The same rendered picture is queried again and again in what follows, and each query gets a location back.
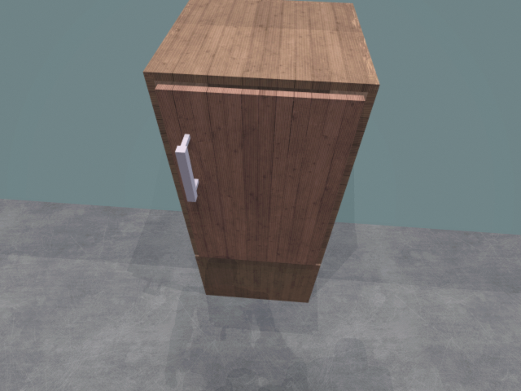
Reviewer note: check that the cupboard door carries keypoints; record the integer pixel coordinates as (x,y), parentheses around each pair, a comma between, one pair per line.
(269,165)

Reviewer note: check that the handle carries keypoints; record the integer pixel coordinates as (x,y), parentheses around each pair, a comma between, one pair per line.
(190,184)

